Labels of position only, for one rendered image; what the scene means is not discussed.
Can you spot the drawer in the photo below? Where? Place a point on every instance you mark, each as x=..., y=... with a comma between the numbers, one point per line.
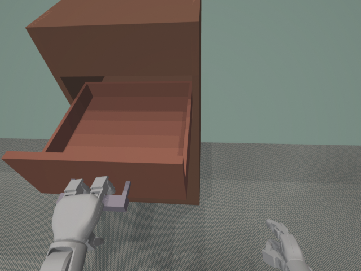
x=129, y=131

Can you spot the left robot hand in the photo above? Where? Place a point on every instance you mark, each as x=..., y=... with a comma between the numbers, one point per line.
x=78, y=212

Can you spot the robot left forearm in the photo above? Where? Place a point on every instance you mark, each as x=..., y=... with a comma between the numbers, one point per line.
x=65, y=255

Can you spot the cabinet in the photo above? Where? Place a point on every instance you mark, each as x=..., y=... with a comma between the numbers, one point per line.
x=126, y=41

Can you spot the handle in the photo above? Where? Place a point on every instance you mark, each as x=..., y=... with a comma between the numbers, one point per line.
x=115, y=203

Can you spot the right robot hand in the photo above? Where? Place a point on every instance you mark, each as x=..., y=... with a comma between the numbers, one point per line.
x=276, y=253

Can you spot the robot right forearm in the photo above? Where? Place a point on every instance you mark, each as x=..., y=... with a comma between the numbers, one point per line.
x=297, y=265

